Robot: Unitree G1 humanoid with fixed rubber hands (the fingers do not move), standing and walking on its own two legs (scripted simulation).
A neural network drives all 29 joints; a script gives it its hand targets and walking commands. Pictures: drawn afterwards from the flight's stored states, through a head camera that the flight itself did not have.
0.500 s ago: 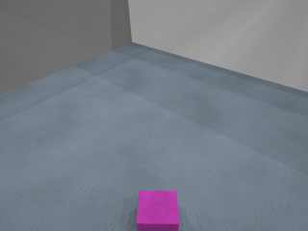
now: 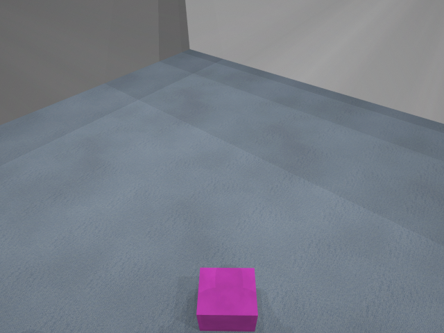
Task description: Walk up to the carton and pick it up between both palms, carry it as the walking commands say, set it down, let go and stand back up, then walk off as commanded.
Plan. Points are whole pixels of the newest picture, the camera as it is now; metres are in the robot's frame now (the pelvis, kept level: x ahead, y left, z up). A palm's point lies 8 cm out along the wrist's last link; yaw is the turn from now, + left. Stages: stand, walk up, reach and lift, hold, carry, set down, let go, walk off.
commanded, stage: walk off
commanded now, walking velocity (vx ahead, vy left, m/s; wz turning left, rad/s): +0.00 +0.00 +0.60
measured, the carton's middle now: (227, 299) +0.48 -0.03 -0.68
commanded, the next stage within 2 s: none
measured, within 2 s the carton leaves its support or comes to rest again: neither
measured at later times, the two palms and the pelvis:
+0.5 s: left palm out of the picture +0.04 +0.30 -0.15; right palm out of the picture +0.02 -0.23 -0.13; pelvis -0.01 +0.04 -0.01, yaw +3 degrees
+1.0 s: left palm out of the picture +0.05 +0.25 -0.10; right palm out of the picture +0.07 -0.28 -0.14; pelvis -0.01 -0.03 +0.00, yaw +14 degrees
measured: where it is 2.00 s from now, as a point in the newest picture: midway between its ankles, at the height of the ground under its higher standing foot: outside the picture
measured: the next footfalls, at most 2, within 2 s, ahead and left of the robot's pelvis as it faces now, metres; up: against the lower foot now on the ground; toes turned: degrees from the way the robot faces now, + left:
right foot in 0.94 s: +0.05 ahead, -0.11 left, +0.00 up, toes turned +11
left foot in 1.56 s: +0.02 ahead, +0.12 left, +0.00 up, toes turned +36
